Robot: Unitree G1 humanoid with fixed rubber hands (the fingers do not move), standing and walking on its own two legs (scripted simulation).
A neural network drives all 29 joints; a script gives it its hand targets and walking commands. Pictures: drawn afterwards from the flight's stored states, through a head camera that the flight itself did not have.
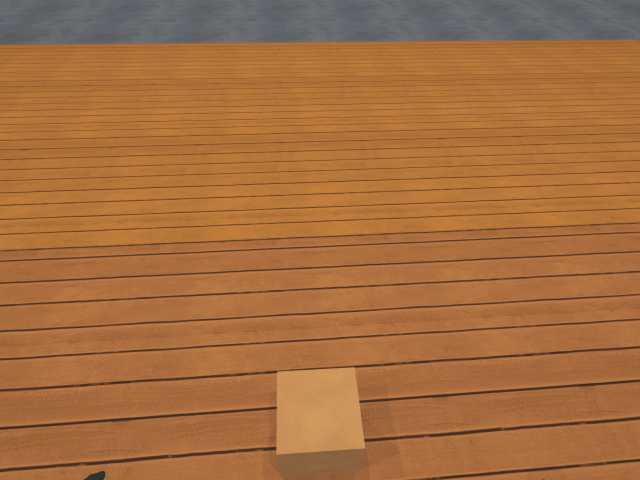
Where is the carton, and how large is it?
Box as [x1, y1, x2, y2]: [276, 367, 364, 477]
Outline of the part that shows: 354,367 277,371 276,454 282,477 355,472 364,450 364,442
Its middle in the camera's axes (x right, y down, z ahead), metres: -0.01 +0.51 +1.06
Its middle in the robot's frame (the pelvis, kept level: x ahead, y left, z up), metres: +0.40 +0.00 -0.66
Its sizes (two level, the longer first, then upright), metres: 0.210 0.200 0.250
